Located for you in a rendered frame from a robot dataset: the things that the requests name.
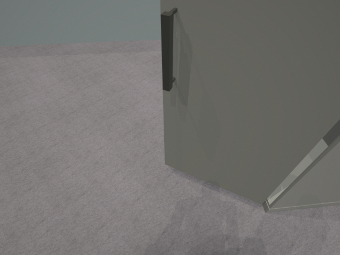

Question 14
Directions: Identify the fridge door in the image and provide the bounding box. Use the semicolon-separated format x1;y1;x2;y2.
160;0;340;204

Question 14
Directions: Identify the handle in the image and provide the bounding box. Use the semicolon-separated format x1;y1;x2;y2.
161;8;177;91

